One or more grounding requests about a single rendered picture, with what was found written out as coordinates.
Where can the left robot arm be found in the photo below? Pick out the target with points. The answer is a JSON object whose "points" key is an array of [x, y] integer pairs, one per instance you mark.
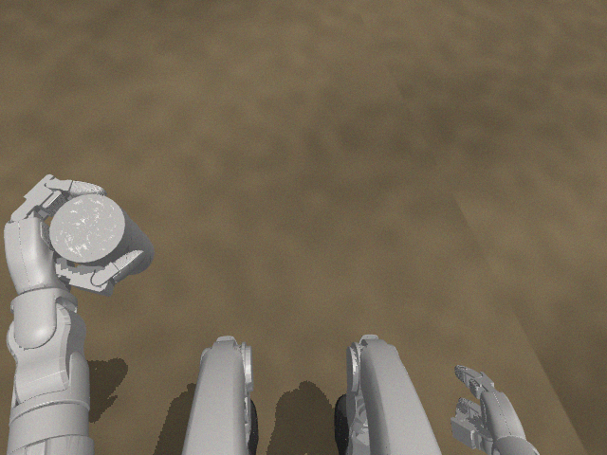
{"points": [[50, 404]]}

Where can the left robot hand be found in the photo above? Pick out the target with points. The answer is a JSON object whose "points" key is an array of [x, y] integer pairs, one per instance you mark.
{"points": [[31, 258]]}

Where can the right robot arm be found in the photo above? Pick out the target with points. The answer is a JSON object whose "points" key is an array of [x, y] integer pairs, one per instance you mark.
{"points": [[513, 446]]}

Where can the cup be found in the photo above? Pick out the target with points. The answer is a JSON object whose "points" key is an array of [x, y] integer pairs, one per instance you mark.
{"points": [[93, 230]]}

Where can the right robot hand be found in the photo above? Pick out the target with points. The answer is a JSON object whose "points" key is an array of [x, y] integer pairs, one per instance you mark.
{"points": [[480, 426]]}

